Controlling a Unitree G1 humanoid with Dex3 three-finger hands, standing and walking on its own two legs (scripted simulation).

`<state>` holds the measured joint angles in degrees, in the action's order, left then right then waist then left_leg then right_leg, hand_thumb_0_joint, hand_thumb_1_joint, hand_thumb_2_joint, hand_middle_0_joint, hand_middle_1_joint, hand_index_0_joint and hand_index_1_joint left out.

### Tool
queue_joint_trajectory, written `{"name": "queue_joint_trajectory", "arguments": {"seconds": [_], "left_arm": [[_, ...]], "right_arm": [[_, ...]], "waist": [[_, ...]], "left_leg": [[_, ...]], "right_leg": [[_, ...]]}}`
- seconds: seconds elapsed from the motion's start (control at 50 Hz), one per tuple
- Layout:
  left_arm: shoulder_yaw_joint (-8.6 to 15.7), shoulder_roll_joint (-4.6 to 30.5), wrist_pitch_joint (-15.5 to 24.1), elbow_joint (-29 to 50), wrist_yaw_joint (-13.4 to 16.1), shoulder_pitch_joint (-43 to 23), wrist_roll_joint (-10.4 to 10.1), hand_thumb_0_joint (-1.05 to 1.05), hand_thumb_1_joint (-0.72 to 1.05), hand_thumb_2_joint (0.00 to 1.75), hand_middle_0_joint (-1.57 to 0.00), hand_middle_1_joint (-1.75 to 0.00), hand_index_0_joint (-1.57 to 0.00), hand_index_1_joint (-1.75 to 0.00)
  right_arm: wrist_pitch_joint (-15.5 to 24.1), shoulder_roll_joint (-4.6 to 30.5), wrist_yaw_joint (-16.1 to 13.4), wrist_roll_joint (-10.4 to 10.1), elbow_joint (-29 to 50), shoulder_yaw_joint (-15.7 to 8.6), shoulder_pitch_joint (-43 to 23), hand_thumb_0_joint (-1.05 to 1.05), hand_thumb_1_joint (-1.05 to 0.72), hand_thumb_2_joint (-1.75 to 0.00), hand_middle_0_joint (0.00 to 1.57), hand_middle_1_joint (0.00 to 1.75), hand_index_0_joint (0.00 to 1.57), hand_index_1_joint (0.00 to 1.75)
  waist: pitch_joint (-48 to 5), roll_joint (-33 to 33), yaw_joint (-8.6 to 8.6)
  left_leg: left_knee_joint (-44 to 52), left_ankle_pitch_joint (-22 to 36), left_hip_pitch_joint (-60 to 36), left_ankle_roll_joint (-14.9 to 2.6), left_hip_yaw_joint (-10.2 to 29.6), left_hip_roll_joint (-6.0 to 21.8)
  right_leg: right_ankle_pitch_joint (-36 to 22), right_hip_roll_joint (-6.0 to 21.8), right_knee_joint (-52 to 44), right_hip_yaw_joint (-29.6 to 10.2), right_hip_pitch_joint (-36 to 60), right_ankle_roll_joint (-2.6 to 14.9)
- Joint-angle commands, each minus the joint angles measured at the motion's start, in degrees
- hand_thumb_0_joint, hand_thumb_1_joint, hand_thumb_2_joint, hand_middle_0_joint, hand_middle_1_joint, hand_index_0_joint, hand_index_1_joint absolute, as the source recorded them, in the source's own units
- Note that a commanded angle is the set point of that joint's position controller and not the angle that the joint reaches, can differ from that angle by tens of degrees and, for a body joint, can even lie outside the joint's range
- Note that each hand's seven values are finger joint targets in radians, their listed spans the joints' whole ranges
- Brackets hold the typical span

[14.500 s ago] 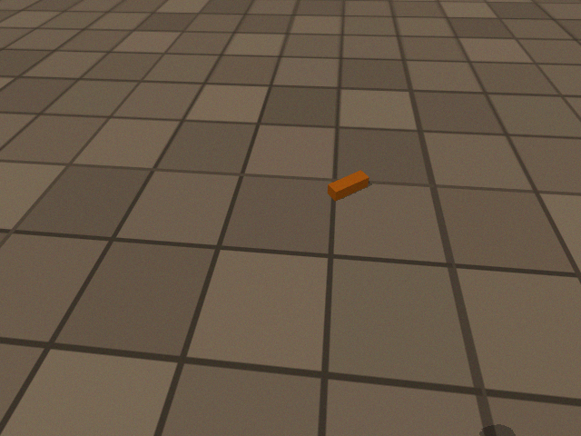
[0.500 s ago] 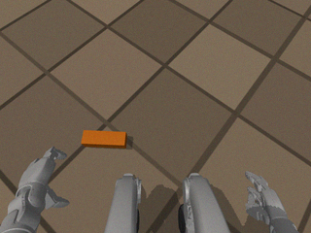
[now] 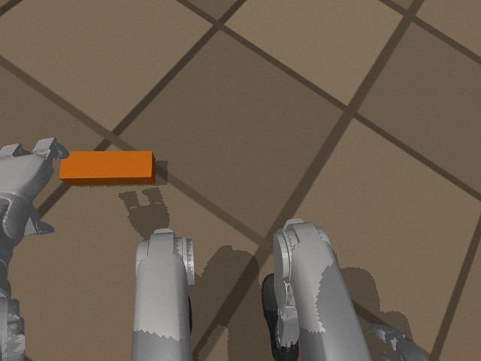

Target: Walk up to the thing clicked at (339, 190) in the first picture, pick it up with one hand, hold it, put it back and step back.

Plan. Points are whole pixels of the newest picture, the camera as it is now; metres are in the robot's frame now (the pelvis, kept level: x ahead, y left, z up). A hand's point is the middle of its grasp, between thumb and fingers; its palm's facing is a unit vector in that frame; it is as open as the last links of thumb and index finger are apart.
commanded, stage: rise first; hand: left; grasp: from above
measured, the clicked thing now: (110, 168) +0.51 +0.30 -0.35
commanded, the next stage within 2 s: none
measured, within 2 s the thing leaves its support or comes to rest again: neither
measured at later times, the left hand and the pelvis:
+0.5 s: hand (58, 181) +0.43 +0.35 -0.20, palm faces -0.45 -0.05 -0.89, open 14.2 cm; pelvis +0.00 +0.01 -0.05, yaw -2 degrees
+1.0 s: hand (69, 175) +0.45 +0.34 -0.23, palm faces -0.46 -0.06 -0.89, open 14.2 cm; pelvis +0.01 +0.01 -0.06, yaw -4 degrees
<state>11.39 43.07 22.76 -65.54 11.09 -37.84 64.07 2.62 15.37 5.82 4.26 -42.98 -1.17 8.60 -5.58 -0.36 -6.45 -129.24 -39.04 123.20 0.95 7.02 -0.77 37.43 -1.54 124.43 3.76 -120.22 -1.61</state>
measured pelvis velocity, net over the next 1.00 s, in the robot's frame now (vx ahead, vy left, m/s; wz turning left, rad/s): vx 0.01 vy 0.01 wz -0.06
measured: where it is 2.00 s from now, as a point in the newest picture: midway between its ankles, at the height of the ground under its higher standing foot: (230, 342)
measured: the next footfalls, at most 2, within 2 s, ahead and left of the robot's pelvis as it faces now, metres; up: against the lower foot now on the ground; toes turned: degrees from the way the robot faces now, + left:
none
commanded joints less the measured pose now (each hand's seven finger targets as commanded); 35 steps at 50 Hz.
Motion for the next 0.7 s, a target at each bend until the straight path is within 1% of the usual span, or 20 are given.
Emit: {"name": "queue_joint_trajectory", "arguments": {"seconds": [0.0,0.04,0.06,0.1,0.12,0.14,0.16,0.2,0.22,0.28,0.3,0.36,0.38,0.4,0.42,0.5,0.6,0.62,0.66,0.68], "left_arm": [[2.5,19.3,0.7,5.0,4.4,-18.2,2.3,0.00,-0.53,1.03,-0.06,-0.96,-0.05,-0.97],[3.2,20.7,0.4,1.3,5.3,-17.4,3.8,0.00,-0.53,1.03,-0.06,-0.96,-0.05,-0.96],[2.6,20.9,0.7,2.2,5.6,-19.6,4.6,0.00,-0.54,1.04,-0.06,-0.95,-0.05,-0.96],[1.6,20.5,0.9,0.0,6.1,-19.8,6.0,0.00,-0.54,1.03,-0.07,-0.95,-0.06,-0.96],[1.1,20.8,1.1,-0.2,6.3,-21.6,6.5,0.00,-0.54,1.03,-0.06,-0.95,-0.05,-0.96],[0.2,20.3,1.4,0.6,6.6,-22.6,7.1,0.00,-0.55,1.04,-0.06,-0.94,-0.05,-0.96],[1.5,22.8,1.5,-0.8,7.0,-22.8,7.8,0.00,-0.54,1.03,-0.06,-0.95,-0.05,-0.96],[0.5,21.9,1.9,-0.1,7.8,-24.5,8.9,0.00,-0.53,1.02,-0.06,-0.95,-0.05,-0.96],[0.7,22.4,1.9,-2.8,8.1,-23.5,9.9,0.00,-0.54,1.02,-0.06,-0.96,-0.05,-0.96],[0.6,22.7,2.4,-4.0,9.3,-24.7,11.0,0.00,-0.53,1.02,-0.07,-0.94,-0.06,-0.95],[1.4,24.8,2.6,-3.9,9.8,-26.4,11.8,0.00,-0.52,1.01,-0.07,-0.95,-0.06,-0.95],[1.5,24.9,2.4,-5.2,11.0,-26.7,12.7,0.00,-0.54,1.02,-0.07,-0.95,-0.06,-0.96],[0.8,24.1,2.4,-5.4,11.2,-27.3,12.7,0.00,-0.55,1.03,-0.07,-0.94,-0.06,-0.95],[1.4,24.8,2.3,-6.1,11.7,-28.5,12.5,0.00,-0.54,1.02,-0.06,-0.96,-0.05,-0.97],[0.7,23.8,2.1,-5.6,12.0,-29.1,12.2,0.00,-0.54,1.02,-0.06,-0.96,-0.06,-0.97],[0.9,25.2,0.8,-7.6,12.4,-28.5,12.6,0.00,-0.56,1.03,-0.06,-0.97,-0.05,-0.98],[0.9,25.6,0.0,-7.9,11.7,-28.7,11.8,0.00,-0.55,1.02,-0.06,-0.98,-0.05,-0.99],[1.4,26.2,0.0,-7.2,11.7,-28.4,11.7,0.00,-0.54,1.01,-0.06,-0.99,-0.06,-0.99],[1.4,26.4,0.2,-7.6,11.6,-28.6,11.6,0.00,-0.55,1.02,-0.06,-0.98,-0.05,-0.98],[1.5,26.3,0.2,-8.0,11.5,-27.7,11.6,0.00,-0.54,1.01,-0.06,-0.99,-0.06,-0.99]], "right_arm": [[-0.2,14.0,-0.4,0.8,2.3,-3.8,7.9,0.00,-0.89,-0.90,0.20,0.30,0.20,0.30],[-1.0,13.7,-0.2,1.4,2.2,-3.1,8.1,0.00,-0.89,-0.90,0.20,0.30,0.20,0.30],[-1.3,14.0,-0.1,1.6,2.1,-3.2,8.2,0.00,-0.89,-0.90,0.20,0.30,0.20,0.30],[-1.7,14.1,0.0,1.9,2.1,-2.8,7.8,0.00,-0.89,-0.90,0.20,0.30,0.20,0.30],[-1.8,14.2,0.1,2.1,1.9,-2.6,8.1,0.00,-0.89,-0.90,0.20,0.30,0.20,0.30],[-1.9,14.4,0.1,2.1,2.3,-2.6,7.4,0.00,-0.89,-0.90,0.20,0.30,0.20,0.30],[-2.0,14.5,0.1,2.3,1.8,-2.3,7.7,0.00,-0.89,-0.90,0.20,0.30,0.20,0.30],[-2.3,14.5,0.2,2.7,1.7,-2.1,7.9,0.00,-0.89,-0.90,0.20,0.30,0.20,0.30],[-2.6,14.4,0.3,3.0,1.1,-1.7,8.5,0.00,-0.89,-0.90,0.20,0.30,0.20,0.30],[-3.0,13.9,0.6,3.4,1.0,-0.7,7.7,0.00,-0.89,-0.90,0.20,0.30,0.20,0.30],[-3.1,14.3,0.5,3.6,1.0,-0.6,7.5,0.00,-0.89,-0.90,0.20,0.30,0.20,0.30],[-3.1,14.6,0.6,4.1,1.0,-0.6,7.1,0.00,-0.90,-0.90,0.20,0.30,0.20,0.30],[-3.0,14.8,0.7,4.4,0.8,-0.6,7.4,0.00,-0.90,-0.90,0.20,0.30,0.20,0.30],[-3.0,14.9,0.7,4.4,0.9,-0.4,7.6,0.00,-0.90,-0.90,0.20,0.30,0.20,0.30],[-2.7,14.9,0.8,4.5,1.3,-0.4,7.0,0.00,-0.90,-0.90,0.20,0.30,0.20,0.30],[-2.7,14.7,0.9,5.2,0.9,0.2,8.1,0.00,-0.90,-0.90,0.20,0.30,0.20,0.30],[-2.7,15.1,1.1,5.5,1.2,0.4,8.1,0.00,-0.90,-0.90,0.20,0.30,0.20,0.30],[-2.9,15.0,1.1,5.6,1.2,0.5,8.1,0.00,-0.90,-0.90,0.20,0.30,0.20,0.30],[-3.1,14.9,1.3,5.8,1.4,1.0,7.8,0.00,-0.90,-0.90,0.20,0.30,0.20,0.30],[-3.1,15.2,1.3,5.9,1.3,0.9,8.3,0.00,-0.90,-0.90,0.20,0.30,0.20,0.30]], "waist": [[-34.9,14.5,0.08],[-33.9,13.2,-0.24],[-34.2,14.0,-0.40],[-33.0,14.6,-0.82],[-33.0,14.9,-1.66],[-33.2,15.6,-1.24],[-33.3,16.2,-1.37],[-34.8,16.3,-1.67],[-34.1,17.1,-2.27],[-33.4,17.1,-2.63],[-33.3,18.0,-3.09],[-32.3,18.3,-2.96],[-32.9,18.6,-3.36],[-33.4,18.3,-4.14],[-33.2,18.1,-4.00],[-34.4,17.4,-4.09],[-34.6,18.1,-4.67],[-35.3,18.4,-4.04],[-34.0,18.6,-4.46],[-34.6,17.8,-4.75]], "left_leg": [[16.3,5.8,-28.2,-2.06,-2.8,-0.4],[15.2,4.3,-25.8,-2.45,-3.1,-0.6],[14.7,4.3,-25.8,-2.38,-3.0,-0.6],[14.3,3.8,-25.4,-2.32,-2.9,-0.7],[13.8,3.6,-25.1,-2.29,-2.6,-0.6],[13.9,3.8,-25.7,-2.07,-2.5,-0.6],[13.2,4.4,-25.4,-2.14,-2.6,-0.7],[11.8,6.8,-26.3,-2.00,-2.7,-0.7],[11.1,8.2,-26.1,-2.04,-3.0,-0.7],[10.4,7.9,-25.8,-1.91,-2.4,-0.5],[10.1,7.4,-25.3,-1.98,-2.5,-0.6],[9.2,6.8,-24.6,-2.12,-2.9,-0.6],[8.4,8.1,-25.1,-2.17,-3.2,-0.6],[8.2,7.6,-24.5,-2.19,-3.0,-0.6],[8.1,7.4,-24.1,-2.18,-2.9,-0.5],[6.5,9.5,-22.8,-2.61,-3.6,-0.8],[5.5,10.9,-22.5,-2.51,-3.3,-0.7],[5.4,11.0,-22.9,-2.50,-3.4,-0.7],[5.0,10.3,-21.2,-2.57,-3.4,-0.8],[4.6,12.0,-21.8,-2.61,-3.2,-0.7]], "right_leg": [[-4.5,-0.8,-10.6,3.9,11.5,3.97],[-3.4,-0.8,-10.6,3.9,11.7,3.78],[-3.6,-0.8,-10.1,4.0,11.1,3.84],[-3.2,-0.9,-9.5,4.3,9.8,3.86],[-3.2,-0.9,-8.8,4.5,9.2,3.83],[-3.2,-1.0,-8.4,4.6,7.9,3.97],[-3.7,-1.0,-8.0,4.6,8.5,3.92],[-5.6,-1.1,-7.3,4.6,8.3,3.91],[-6.7,-1.1,-6.9,4.6,8.6,3.81],[-6.3,-1.2,-5.7,5.2,6.5,3.74],[-6.1,-1.2,-5.5,5.2,6.4,3.71],[-5.6,-1.4,-5.0,5.3,5.6,3.77],[-6.8,-1.4,-4.8,5.4,5.9,3.67],[-6.6,-1.6,-4.6,5.6,5.8,3.57],[-6.4,-1.5,-4.5,5.6,5.6,3.48],[-8.4,-1.9,-4.2,5.7,8.2,3.46],[-9.8,-1.9,-3.2,6.0,8.1,3.31],[-9.8,-2.0,-3.3,5.9,8.3,3.41],[-9.3,-2.0,-3.1,5.8,8.4,3.34],[-10.9,-2.0,-2.9,6.0,9.0,3.26]]}}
